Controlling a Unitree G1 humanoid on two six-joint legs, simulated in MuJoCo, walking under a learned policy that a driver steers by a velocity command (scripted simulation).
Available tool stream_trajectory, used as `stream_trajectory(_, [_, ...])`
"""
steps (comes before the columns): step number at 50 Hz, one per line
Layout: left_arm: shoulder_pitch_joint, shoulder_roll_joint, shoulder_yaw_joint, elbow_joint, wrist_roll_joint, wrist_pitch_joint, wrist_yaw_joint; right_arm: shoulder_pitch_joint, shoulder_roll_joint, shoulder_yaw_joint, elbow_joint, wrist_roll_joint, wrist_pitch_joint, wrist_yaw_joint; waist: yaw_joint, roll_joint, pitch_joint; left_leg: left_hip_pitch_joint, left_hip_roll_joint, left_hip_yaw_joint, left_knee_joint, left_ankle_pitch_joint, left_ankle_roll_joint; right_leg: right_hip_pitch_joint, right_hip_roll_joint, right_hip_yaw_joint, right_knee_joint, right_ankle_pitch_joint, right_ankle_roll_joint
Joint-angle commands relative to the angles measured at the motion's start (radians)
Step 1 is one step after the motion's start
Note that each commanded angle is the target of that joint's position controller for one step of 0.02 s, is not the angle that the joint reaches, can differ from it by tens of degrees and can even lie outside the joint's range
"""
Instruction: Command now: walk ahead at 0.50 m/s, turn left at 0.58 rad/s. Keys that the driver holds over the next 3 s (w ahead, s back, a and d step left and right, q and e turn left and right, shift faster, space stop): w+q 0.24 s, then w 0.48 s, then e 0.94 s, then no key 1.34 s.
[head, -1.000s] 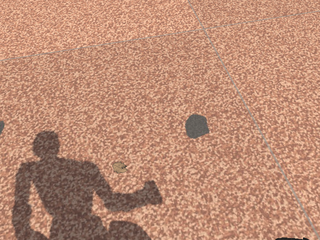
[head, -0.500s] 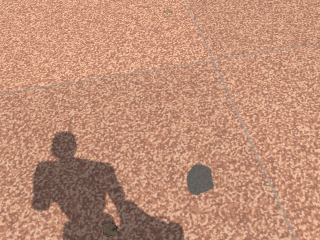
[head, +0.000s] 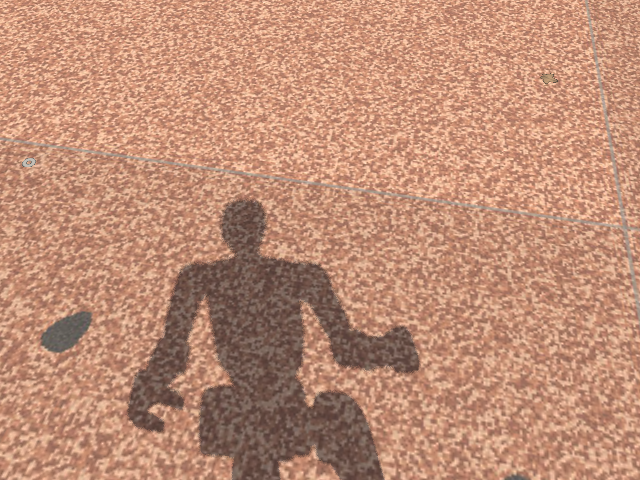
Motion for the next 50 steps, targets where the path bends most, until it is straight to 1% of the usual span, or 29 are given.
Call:
stream_trajectory(1, [-0.091,0.121,0.015,-0.133,0.014,-0.064,0.004,0.137,-0.138,-0.040,-0.033,-0.003,-0.027,-0.009,-0.067,0.020,-0.174,0.520,0.286,-0.530,-0.357,0.041,0.209,-0.506,-0.045,0.113,0.080,0.118,-0.031])
stream_trajectory(3, [-0.058,0.130,0.026,-0.129,0.032,-0.043,0.003,0.076,-0.110,-0.027,-0.061,-0.020,-0.029,-0.017,-0.013,0.046,-0.145,0.364,0.241,-0.443,-0.395,0.181,0.199,-0.384,-0.067,0.120,-0.010,0.175,-0.018])
stream_trajectory(5, [-0.061,0.100,0.020,-0.134,0.040,-0.023,0.003,0.088,-0.125,-0.031,-0.055,-0.014,-0.033,-0.027,-0.003,0.034,-0.127,0.293,0.221,-0.381,-0.413,0.280,0.204,-0.361,-0.058,0.097,-0.096,0.212,0.011])
stream_trajectory(8, [-0.164,0.063,0.005,-0.167,0.044,-0.014,0.003,0.133,-0.153,-0.039,-0.034,-0.007,-0.031,-0.046,-0.033,0.038,-0.086,0.241,0.172,-0.307,-0.417,0.289,0.172,-0.364,-0.026,0.083,-0.306,0.389,0.043])
stream_trajectory(11, [-0.269,0.043,-0.007,-0.194,0.033,-0.020,-0.010,0.174,-0.156,-0.040,-0.017,-0.001,-0.022,-0.055,-0.077,0.072,-0.068,0.211,0.134,-0.287,-0.401,0.188,0.126,-0.291,0.024,0.076,-0.518,0.557,0.045])
stream_trajectory(14, [-0.321,0.058,-0.005,-0.212,0.021,-0.031,-0.025,0.224,-0.150,-0.037,0.010,0.003,-0.018,-0.056,-0.103,0.087,-0.062,0.263,0.167,-0.332,-0.363,0.132,0.114,-0.264,0.038,0.086,-0.606,0.598,0.029])
stream_trajectory(17, [-0.318,0.083,0.004,-0.217,0.023,-0.043,-0.038,0.249,-0.135,-0.032,0.032,-0.002,-0.012,-0.058,-0.099,0.108,-0.059,0.367,0.213,-0.393,-0.292,0.162,0.101,-0.257,0.038,0.089,-0.656,0.511,-0.012])
stream_trajectory(19, [-0.236,0.102,0.017,-0.201,0.024,-0.050,-0.035,0.231,-0.136,-0.032,0.034,-0.004,-0.005,-0.056,-0.050,0.135,-0.077,0.396,0.206,-0.398,-0.214,0.312,0.079,-0.153,0.059,0.053,-0.701,0.443,-0.055])
stream_trajectory(20, [-0.134,0.131,0.032,-0.176,0.032,-0.055,-0.030,0.221,-0.112,-0.023,0.028,-0.008,-0.005,-0.054,0.000,0.123,-0.146,0.378,0.154,-0.362,-0.089,0.424,0.053,0.007,0.048,0.056,-0.713,0.462,-0.092])
stream_trajectory(21, [0.028,0.182,0.046,-0.160,0.046,-0.057,-0.024,0.212,-0.077,-0.005,0.006,-0.022,-0.007,-0.053,0.071,0.041,-0.293,0.254,0.099,-0.299,0.174,0.307,0.015,0.269,-0.101,0.211,-0.676,0.483,-0.164])
stream_trajectory(22, [0.142,0.255,0.070,-0.114,0.046,-0.044,-0.030,0.360,-0.017,0.012,0.006,0.005,-0.019,-0.053,0.030,-0.274,-0.417,-0.116,-0.059,-0.191,0.521,-0.185,-0.070,0.610,-0.302,0.655,-0.748,0.274,-0.335])
stream_trajectory(23, [0.151,0.165,0.048,-0.106,0.011,-0.040,-0.037,0.342,-0.086,0.006,0.019,0.012,-0.026,-0.053,0.052,-0.238,-0.366,-0.268,-0.027,-0.242,0.647,-0.360,-0.077,0.608,-0.332,0.811,-0.843,0.049,-0.332])
stream_trajectory(24, [0.098,0.112,0.032,-0.115,0.008,-0.034,-0.033,0.224,-0.139,-0.008,0.003,0.015,-0.029,-0.051,0.071,-0.131,-0.221,-0.319,0.017,-0.237,0.684,-0.280,-0.076,0.488,-0.297,0.678,-0.861,0.027,-0.291])
stream_trajectory(25, [0.042,0.099,0.023,-0.128,0.022,-0.025,-0.030,0.145,-0.130,-0.004,-0.018,0.004,-0.031,-0.051,0.054,-0.051,-0.150,-0.299,0.059,-0.189,0.659,-0.210,-0.075,0.365,-0.255,0.559,-0.876,0.112,-0.264])
stream_trajectory(26, [0.009,0.083,0.016,-0.124,0.028,-0.021,-0.029,0.101,-0.117,-0.005,-0.033,-0.011,-0.037,-0.048,0.032,-0.032,-0.086,-0.288,0.091,-0.167,0.593,-0.159,-0.078,0.261,-0.221,0.485,-0.901,0.219,-0.264])
stream_trajectory(28, [-0.009,0.059,0.005,-0.120,0.036,-0.024,-0.027,0.122,-0.087,-0.003,-0.028,-0.013,-0.036,-0.040,-0.008,-0.079,-0.085,-0.200,0.132,-0.146,0.501,-0.112,-0.083,0.172,-0.164,0.384,-0.938,0.355,-0.250])
stream_trajectory(30, [0.007,0.077,0.008,-0.105,0.023,-0.027,-0.024,0.121,-0.053,0.007,-0.029,-0.013,-0.032,-0.037,-0.016,-0.093,-0.086,-0.186,0.144,-0.115,0.412,-0.110,-0.097,0.141,-0.158,0.320,-0.966,0.442,-0.265])
stream_trajectory(34, [0.037,0.133,0.022,-0.080,0.013,-0.018,-0.014,-0.005,-0.017,0.029,-0.059,-0.020,-0.039,-0.031,0.018,-0.070,-0.066,-0.162,0.149,-0.078,0.150,0.078,-0.116,0.113,-0.138,0.207,-1.005,0.507,-0.255])
stream_trajectory(36, [0.063,0.144,0.023,-0.066,0.007,-0.011,-0.013,-0.064,-0.016,0.032,-0.068,-0.014,-0.044,-0.025,0.041,-0.070,-0.056,-0.113,0.129,-0.061,0.035,0.179,-0.119,0.106,-0.122,0.162,-1.003,0.507,-0.237])
stream_trajectory(39, [0.130,0.142,0.020,-0.029,0.003,0.011,-0.009,-0.137,-0.027,0.026,-0.092,-0.018,-0.057,-0.015,0.057,-0.075,-0.045,-0.046,0.077,-0.057,-0.074,0.239,-0.117,0.134,-0.122,0.165,-0.924,0.683,-0.210])
stream_trajectory(41, [0.132,0.150,0.022,-0.023,0.000,0.026,-0.001,-0.125,-0.052,0.014,-0.093,-0.024,-0.066,-0.008,0.033,-0.091,-0.071,0.016,0.058,-0.074,-0.135,0.237,-0.097,0.170,-0.127,0.193,-0.845,0.728,-0.177])
stream_trajectory(43, [0.091,0.148,0.022,-0.037,-0.002,0.032,0.007,-0.006,-0.090,-0.006,-0.053,-0.040,-0.072,-0.014,-0.043,-0.086,-0.136,0.224,0.047,-0.060,-0.219,0.337,-0.060,0.137,-0.080,0.189,-0.707,0.770,-0.126])
stream_trajectory(44, [0.086,0.116,0.011,-0.058,0.012,0.026,0.007,0.079,-0.148,-0.023,-0.041,-0.052,-0.073,-0.026,-0.078,-0.037,-0.217,0.415,0.142,-0.120,-0.192,0.596,-0.024,0.042,-0.015,0.158,-0.552,0.638,-0.080])
stream_trajectory(45, [0.153,0.035,-0.015,-0.079,0.035,0.018,0.007,0.174,-0.214,-0.034,-0.046,-0.078,-0.058,-0.041,-0.090,0.171,-0.363,0.746,0.409,-0.338,-0.094,0.974,0.095,-0.242,0.089,0.093,-0.219,0.134,-0.010])
stream_trajectory(46, [0.273,0.043,-0.020,-0.065,0.016,0.020,0.008,0.193,-0.190,-0.027,-0.051,-0.060,-0.033,-0.040,-0.074,0.311,-0.529,0.814,0.539,-0.509,-0.102,0.982,0.202,-0.326,0.108,0.140,0.001,-0.269,0.014])
stream_trajectory(47, [0.243,0.129,0.007,-0.056,-0.007,0.035,0.011,0.158,-0.150,-0.020,-0.053,-0.042,-0.015,-0.037,-0.080,0.213,-0.473,0.713,0.483,-0.465,-0.161,0.754,0.189,-0.369,0.066,0.160,0.095,-0.211,0.029])
stream_trajectory(48, [0.162,0.135,0.014,-0.072,-0.011,0.052,0.017,0.098,-0.110,-0.008,-0.053,-0.030,-0.007,-0.040,-0.066,0.157,-0.346,0.604,0.430,-0.378,-0.201,0.589,0.154,-0.429,0.034,0.119,0.108,-0.151,0.036])
stream_trajectory(49, [0.134,0.121,0.017,-0.073,-0.002,0.075,0.026,0.037,-0.081,0.003,-0.047,-0.028,-0.005,-0.040,-0.042,0.121,-0.262,0.473,0.390,-0.312,-0.248,0.481,0.135,-0.419,0.005,0.104,0.081,-0.094,0.049])
stream_trajectory(50, [0.137,0.113,0.023,-0.075,0.004,0.102,0.035,-0.021,-0.067,0.007,-0.045,-0.034,-0.004,-0.038,-0.009,0.130,-0.208,0.340,0.358,-0.249,-0.298,0.391,0.122,-0.356,-0.015,0.101,0.051,-0.050,0.059])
